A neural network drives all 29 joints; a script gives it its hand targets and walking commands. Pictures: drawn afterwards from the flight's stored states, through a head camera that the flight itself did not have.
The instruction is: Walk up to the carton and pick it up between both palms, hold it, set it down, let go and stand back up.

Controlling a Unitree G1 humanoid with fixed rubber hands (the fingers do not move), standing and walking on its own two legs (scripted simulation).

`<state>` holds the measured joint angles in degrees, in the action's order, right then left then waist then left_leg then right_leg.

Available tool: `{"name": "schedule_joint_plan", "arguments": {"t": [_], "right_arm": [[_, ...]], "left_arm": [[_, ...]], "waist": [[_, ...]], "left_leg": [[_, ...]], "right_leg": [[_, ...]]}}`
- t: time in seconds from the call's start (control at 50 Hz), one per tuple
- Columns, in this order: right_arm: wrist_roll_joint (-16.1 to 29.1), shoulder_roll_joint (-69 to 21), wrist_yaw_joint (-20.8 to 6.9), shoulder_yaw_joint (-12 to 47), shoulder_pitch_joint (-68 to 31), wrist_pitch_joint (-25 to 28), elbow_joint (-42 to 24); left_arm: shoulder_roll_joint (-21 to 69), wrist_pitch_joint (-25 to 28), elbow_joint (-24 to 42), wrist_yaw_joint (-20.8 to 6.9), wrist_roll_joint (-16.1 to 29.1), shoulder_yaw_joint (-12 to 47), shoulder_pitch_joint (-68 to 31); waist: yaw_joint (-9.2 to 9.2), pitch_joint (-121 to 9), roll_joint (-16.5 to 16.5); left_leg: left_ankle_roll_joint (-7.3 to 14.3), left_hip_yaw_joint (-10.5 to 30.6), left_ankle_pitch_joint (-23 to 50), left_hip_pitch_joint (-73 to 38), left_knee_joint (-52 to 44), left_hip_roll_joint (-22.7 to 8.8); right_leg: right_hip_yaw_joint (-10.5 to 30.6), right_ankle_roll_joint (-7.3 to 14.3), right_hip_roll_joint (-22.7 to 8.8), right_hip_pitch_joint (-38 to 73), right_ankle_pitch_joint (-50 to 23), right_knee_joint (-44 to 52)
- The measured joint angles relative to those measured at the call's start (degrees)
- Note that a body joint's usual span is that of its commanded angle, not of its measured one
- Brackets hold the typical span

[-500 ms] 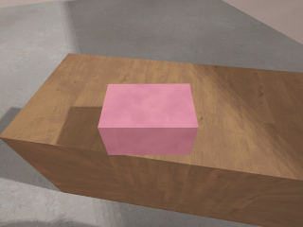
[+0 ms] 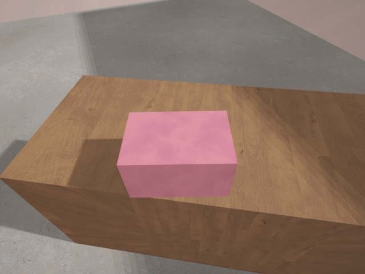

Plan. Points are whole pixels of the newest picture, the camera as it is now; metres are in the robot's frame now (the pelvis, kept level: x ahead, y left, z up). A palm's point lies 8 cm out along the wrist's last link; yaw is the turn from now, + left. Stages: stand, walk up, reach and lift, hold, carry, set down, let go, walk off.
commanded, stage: walk up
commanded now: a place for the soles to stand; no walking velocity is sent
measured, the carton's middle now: (178, 153) +0.45 +0.03 -0.04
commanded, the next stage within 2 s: reach and lift in 0.76 s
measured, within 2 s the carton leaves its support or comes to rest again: neither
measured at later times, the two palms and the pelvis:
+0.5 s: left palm out of the picture +0.04 +0.23 -0.14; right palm out of the picture +0.03 -0.24 -0.14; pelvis +0.02 +0.00 +0.00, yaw +1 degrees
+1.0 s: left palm out of the picture +0.16 +0.24 -0.13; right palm (292, 268) +0.17 -0.24 -0.14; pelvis -0.02 -0.01 -0.04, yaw +1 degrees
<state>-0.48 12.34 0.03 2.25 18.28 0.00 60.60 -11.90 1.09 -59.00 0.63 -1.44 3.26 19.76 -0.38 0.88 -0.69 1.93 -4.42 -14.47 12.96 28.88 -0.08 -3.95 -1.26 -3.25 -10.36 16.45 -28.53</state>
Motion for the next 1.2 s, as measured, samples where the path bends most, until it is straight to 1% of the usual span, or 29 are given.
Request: {"name": "schedule_joint_plan", "arguments": {"t": [0.34, 0.78, 0.8, 0.82, 0.84, 0.88, 0.92, 0.96, 0.98, 1.02, 1.06, 1.08, 1.12, 1.14, 1.16, 1.2], "right_arm": [[0.13, -0.83, 0.61, 0.31, -2.12, 0.54, 0.73], [0.25, -0.73, 0.92, -0.2, -2.65, 0.49, 2.12], [-0.35, -0.89, 0.67, -0.84, -2.9, 0.25, 2.25], [-2.12, -1.41, -0.08, -2.89, -4.55, -0.8, 2.42], [-3.84, -1.94, -1.01, -4.9, -7.21, -2.44, 1.98], [-4.96, -2.72, -2.81, -7.3, -12.88, -6.17, -1.19], [-3.62, -2.56, -4.18, -7.27, -17.3, -8.71, -5.7], [-0.64, -1.46, -4.98, -5.84, -21.43, -9.47, -8.66], [1.16, -0.9, -5.09, -4.96, -23.36, -9.41, -9.55], [4.99, -0.09, -4.56, -2.78, -26.2, -8.96, -11.32], [8.42, 0.2, -3.29, -0.19, -26.41, -8.7, -14.1], [9.55, 0.2, -2.45, 1.1, -25.62, -8.71, -15.45], [10.62, 0.05, -0.56, 3.19, -22.78, -9.19, -18.01], [10.47, -0.06, 0.35, 3.7, -20.92, -9.62, -19.38], [9.85, -0.22, 1.14, 3.8, -18.88, -10.14, -20.87], [8.0, -0.82, 2.1, 2.93, -14.71, -11.18, -23.72]], "left_arm": [[0.61, 0.24, 0.72, 0.27, 0.09, 0.48, -3.8], [0.47, -0.27, -1.89, 0.53, -0.09, 0.23, -3.07], [0.42, -1.6, -1.48, 0.28, 0.39, 0.26, -3.18], [-0.15, -6.16, 0.06, -0.35, 1.74, 0.28, -4.34], [-1.12, -11.67, 2.22, -0.66, 3.0, 0.37, -6.4], [-3.58, -21.73, 7.28, -0.79, 4.9, 0.35, -11.75], [-5.31, -29.36, 14.55, -0.63, 4.88, -1.2, -16.41], [-5.8, -34.41, 22.88, -0.61, 3.63, -3.36, -20.1], [-5.78, -36.12, 27.03, -0.94, 3.02, -4.38, -21.36], [-5.08, -38.12, 34.16, -2.58, 1.41, -6.55, -22.44], [-3.81, -39.15, 39.06, -4.78, -1.08, -8.19, -21.52], [-3.25, -39.45, 40.48, -5.69, -2.06, -8.62, -20.35], [-2.56, -39.78, 41.9, -6.9, -3.02, -8.89, -16.94], [-2.36, -39.77, 41.99, -7.18, -3.16, -8.85, -15.12], [-2.3, -39.55, 41.62, -7.28, -3.16, -8.71, -13.48], [-2.56, -38.38, 39.49, -7.18, -2.97, -8.39, -11.13]], "waist": [[0.04, 0.61, 0.75], [0.35, 1.66, 0.71], [0.34, 1.23, 0.66], [0.12, 0.49, 0.82], [-0.28, 0.83, 1.18], [-0.49, 2.9, 2.24], [-0.01, 3.65, 3.06], [0.22, 3.94, 3.14], [0.13, 4.11, 3.02], [-0.32, 4.97, 2.3], [-0.69, 6.18, 1.64], [-0.89, 6.36, 1.6], [-1.28, 5.87, 2.13], [-1.38, 5.61, 2.47], [-1.31, 5.51, 2.79], [-0.56, 5.68, 3.24]], "left_leg": [[0.02, 0.42, -1.51, -1.53, 0.01, 0.44], [0.2, 1.37, -1.17, -2.69, -1.16, 1.02], [0.03, 1.42, -1.26, -1.82, -0.65, 0.92], [-0.26, 1.41, -1.93, 1.24, 1.81, 0.73], [-0.38, 1.4, -2.97, 4.43, 5.11, 0.59], [-0.47, 1.15, -4.88, 9.24, 10.87, 0.2], [-0.7, 1.0, -6.12, 13.61, 15.4, -0.41], [-1.46, 1.44, -7.02, 16.78, 18.89, -1.13], [-1.82, 1.73, -7.3, 17.63, 20.15, -1.51], [-2.18, 2.32, -7.62, 17.27, 21.24, -2.62], [-2.12, 2.48, -6.99, 13.91, 19.28, -3.8], [-2.46, 2.34, -6.2, 11.78, 17.34, -4.16], [-2.85, 1.77, -4.18, 7.69, 12.74, -4.16], [-3.04, 1.53, -3.16, 5.89, 10.53, -3.99], [-3.19, 1.36, -2.22, 4.36, 8.61, -3.79], [-3.4, 1.19, -0.79, 2.57, 6.03, -3.59]], "right_leg": [[-0.44, -0.23, -0.41, 1.84, 1.61, 0.17], [-1.49, -0.53, -0.84, 3.7, 1.35, 1.88], [-1.42, -0.29, -0.72, 2.78, 1.68, 1.1], [-1.08, 0.53, -0.5, -0.36, 2.91, -1.7], [-0.85, 0.8, -0.54, -3.6, 4.17, -5.17], [-0.34, 0.33, -0.6, -8.81, 5.96, -11.53], [-0.01, 0.31, -0.3, -13.35, 7.42, -16.26], [-0.3, 0.77, 0.23, -16.22, 8.18, -19.3], [-0.52, 1.03, 0.58, -16.79, 6.3, -19.92], [-1.04, 1.62, 1.72, -15.86, 6.87, -20.0], [-1.2, 2.22, 3.13, -12.15, 6.69, -16.92], [-1.05, 1.79, 3.53, -10.13, 5.16, -14.8], [-0.65, 2.31, 3.79, -6.53, 3.56, -10.82], [-0.49, 2.68, 3.73, -5.08, 3.02, -9.26], [-0.4, 2.93, 3.63, -3.91, 2.55, -8.05], [-0.33, 3.24, 3.54, -2.67, 1.86, -6.62]]}}
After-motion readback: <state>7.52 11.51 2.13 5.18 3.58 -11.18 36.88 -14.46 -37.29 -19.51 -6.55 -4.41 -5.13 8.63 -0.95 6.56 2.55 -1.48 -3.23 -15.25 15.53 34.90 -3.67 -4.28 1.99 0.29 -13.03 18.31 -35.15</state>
